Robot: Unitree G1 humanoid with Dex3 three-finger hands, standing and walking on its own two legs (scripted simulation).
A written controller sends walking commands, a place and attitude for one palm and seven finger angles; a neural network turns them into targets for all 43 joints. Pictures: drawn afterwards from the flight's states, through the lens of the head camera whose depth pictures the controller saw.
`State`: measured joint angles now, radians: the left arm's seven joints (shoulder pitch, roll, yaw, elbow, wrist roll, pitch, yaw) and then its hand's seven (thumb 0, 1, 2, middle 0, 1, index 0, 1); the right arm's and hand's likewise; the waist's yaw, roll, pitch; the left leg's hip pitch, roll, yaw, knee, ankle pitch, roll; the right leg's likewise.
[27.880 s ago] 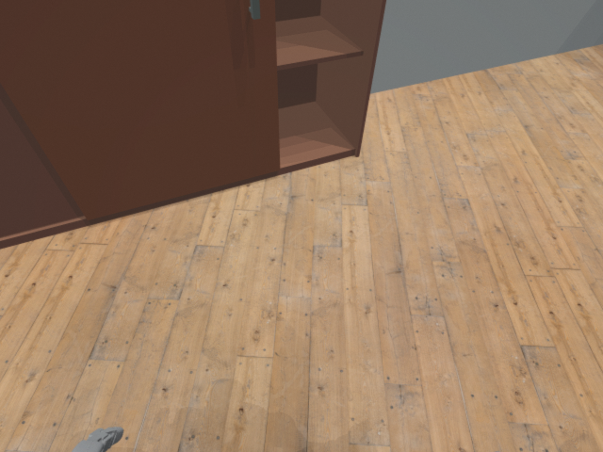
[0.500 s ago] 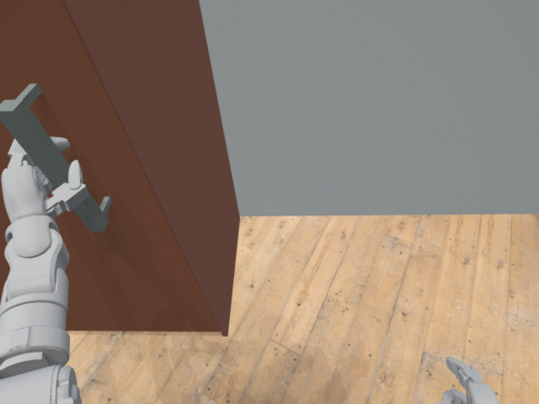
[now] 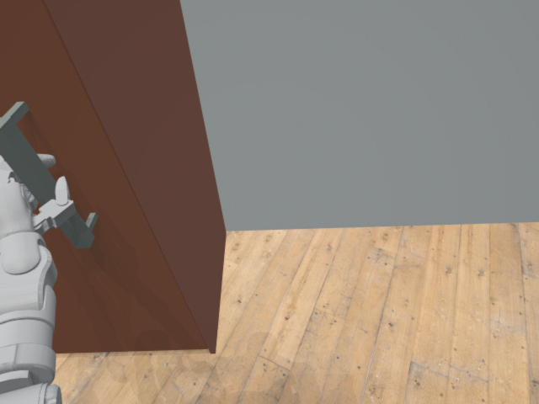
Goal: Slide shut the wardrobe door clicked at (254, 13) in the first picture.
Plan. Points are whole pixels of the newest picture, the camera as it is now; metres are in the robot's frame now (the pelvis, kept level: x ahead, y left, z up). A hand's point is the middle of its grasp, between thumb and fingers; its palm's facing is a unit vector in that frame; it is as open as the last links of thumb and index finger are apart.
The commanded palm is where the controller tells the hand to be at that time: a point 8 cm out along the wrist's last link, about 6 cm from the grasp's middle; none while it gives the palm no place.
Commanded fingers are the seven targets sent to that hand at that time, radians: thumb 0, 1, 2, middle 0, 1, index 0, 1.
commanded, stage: stop walking and hold the door there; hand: left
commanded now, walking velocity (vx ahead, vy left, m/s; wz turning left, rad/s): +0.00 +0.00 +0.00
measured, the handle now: (55, 183) +0.38 +0.36 +0.13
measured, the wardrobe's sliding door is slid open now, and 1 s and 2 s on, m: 0.00 0.00 0.00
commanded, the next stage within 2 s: loosen the grip on the handle in 1.62 s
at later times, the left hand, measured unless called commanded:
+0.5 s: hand (62, 203) +0.34 +0.33 +0.13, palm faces +0.57 -0.78 -0.26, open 6.5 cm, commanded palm +0.30 +0.35 +0.12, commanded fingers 0.00 0.90 0.90 -0.45 -1.40 -0.45 -1.40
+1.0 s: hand (61, 205) +0.34 +0.33 +0.13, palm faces +0.43 -0.88 -0.21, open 6.2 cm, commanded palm +0.30 +0.35 +0.12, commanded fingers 0.00 0.90 0.90 -0.45 -1.40 -0.45 -1.40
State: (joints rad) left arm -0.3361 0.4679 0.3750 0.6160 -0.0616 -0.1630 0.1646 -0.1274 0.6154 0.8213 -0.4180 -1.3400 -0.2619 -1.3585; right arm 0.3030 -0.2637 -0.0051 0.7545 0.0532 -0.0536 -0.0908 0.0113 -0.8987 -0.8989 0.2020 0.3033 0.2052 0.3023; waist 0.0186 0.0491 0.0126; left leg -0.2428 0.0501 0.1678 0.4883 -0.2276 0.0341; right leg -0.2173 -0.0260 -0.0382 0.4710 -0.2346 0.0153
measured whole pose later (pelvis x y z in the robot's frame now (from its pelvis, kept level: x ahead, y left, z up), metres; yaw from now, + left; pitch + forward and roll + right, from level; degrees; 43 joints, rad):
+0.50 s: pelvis +0.00 +0.00 +0.00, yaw +1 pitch +0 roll -1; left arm -0.31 0.46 0.36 0.53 -0.07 -0.15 0.16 -0.13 0.62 0.81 -0.42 -1.35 -0.26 -1.35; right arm 0.21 -0.29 -0.01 0.67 0.06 -0.01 -0.10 0.01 -0.90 -0.90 0.20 0.30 0.20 0.30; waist 0.02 0.05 0.03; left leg -0.27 0.05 0.15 0.50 -0.23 0.03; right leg -0.23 -0.03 -0.05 0.46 -0.23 0.02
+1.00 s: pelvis -0.04 +0.08 +0.00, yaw +1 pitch -1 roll +1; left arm -0.43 0.35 0.22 0.43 -0.09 -0.09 0.17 -0.11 0.70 0.77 -0.41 -1.39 -0.24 -1.37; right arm 0.20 -0.21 0.03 0.69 0.03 -0.06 -0.08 0.01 -0.90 -0.90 0.20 0.30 0.20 0.30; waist 0.04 0.03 0.11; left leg -0.25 -0.10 0.22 0.36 -0.12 0.08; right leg -0.21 -0.03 -0.11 0.58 -0.43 -0.01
